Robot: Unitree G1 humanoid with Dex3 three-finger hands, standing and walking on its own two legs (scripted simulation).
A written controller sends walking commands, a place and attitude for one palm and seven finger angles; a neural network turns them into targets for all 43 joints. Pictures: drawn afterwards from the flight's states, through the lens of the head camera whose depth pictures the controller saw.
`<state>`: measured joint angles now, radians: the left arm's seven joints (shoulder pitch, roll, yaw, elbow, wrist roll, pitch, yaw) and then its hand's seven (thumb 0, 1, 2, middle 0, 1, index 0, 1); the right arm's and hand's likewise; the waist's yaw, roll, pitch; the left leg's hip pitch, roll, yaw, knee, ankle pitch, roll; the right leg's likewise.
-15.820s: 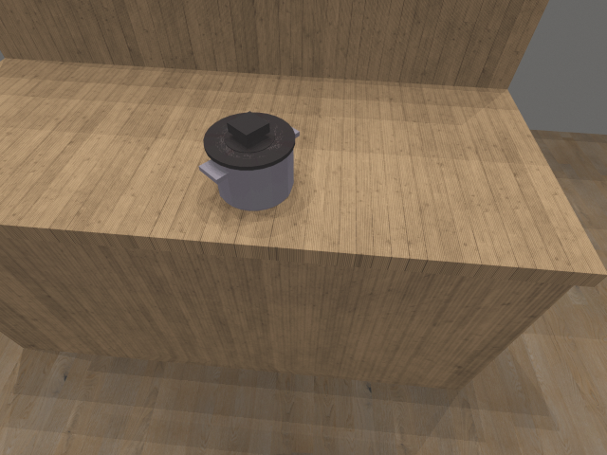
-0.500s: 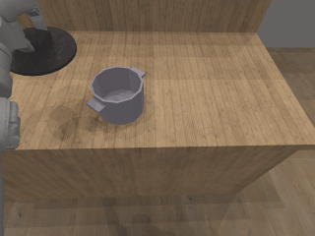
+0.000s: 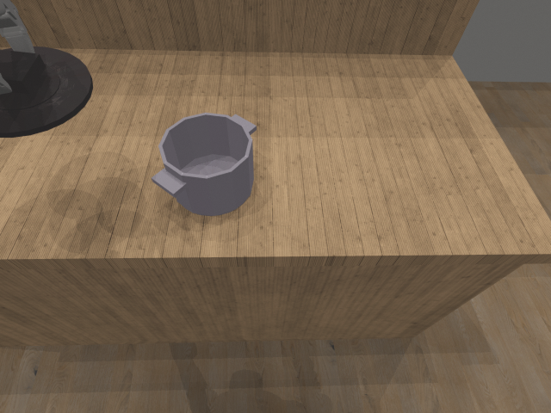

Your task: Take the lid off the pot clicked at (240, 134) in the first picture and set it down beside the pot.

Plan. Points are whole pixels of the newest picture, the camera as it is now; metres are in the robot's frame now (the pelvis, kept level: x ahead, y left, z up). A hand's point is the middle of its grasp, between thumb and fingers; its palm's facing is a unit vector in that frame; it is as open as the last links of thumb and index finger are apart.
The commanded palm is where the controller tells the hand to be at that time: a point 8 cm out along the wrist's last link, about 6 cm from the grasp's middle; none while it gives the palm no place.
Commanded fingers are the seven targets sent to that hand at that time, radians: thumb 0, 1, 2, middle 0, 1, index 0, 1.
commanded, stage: move the lid sideways beside the pot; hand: left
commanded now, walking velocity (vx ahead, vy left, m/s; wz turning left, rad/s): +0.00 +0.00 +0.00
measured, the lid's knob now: (11, 71) +0.51 +0.30 +0.21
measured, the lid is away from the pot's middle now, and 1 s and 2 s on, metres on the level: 0.22 0.23 0.22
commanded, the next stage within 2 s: lower the lid onto the table in 0.30 s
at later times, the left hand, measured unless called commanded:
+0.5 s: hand out of the picture +0.49 +0.31 +0.24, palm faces -0.32 -0.12 -0.94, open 8.8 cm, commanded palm +0.53 +0.31 +0.31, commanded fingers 0.00 0.48 1.05 -0.88 -1.13 -0.74 -1.05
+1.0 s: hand (9, 87) +0.50 +0.31 +0.20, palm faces -0.39 -0.15 -0.91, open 8.8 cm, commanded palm +0.54 +0.31 +0.27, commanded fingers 0.00 0.48 1.05 -0.88 -1.13 -0.74 -1.05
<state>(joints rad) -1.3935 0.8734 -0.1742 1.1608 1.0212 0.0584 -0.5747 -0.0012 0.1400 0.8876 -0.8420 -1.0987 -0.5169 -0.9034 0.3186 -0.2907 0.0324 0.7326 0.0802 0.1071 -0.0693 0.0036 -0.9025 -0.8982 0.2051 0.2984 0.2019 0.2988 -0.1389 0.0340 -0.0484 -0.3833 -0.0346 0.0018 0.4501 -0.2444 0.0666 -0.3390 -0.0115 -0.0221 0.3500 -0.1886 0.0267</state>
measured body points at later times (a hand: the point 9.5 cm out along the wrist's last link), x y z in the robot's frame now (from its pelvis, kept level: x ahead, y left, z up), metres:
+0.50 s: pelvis +0.00 +0.00 +0.00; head +0.08 +0.01 +0.44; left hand +0.50 +0.31 +0.29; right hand +0.01 -0.28 -0.12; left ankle -0.02 +0.08 -0.74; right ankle -0.02 -0.14 -0.74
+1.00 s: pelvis +0.01 +0.01 +0.00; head +0.09 +0.02 +0.44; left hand +0.52 +0.31 +0.25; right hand -0.01 -0.27 -0.12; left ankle -0.02 +0.08 -0.74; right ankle -0.02 -0.14 -0.74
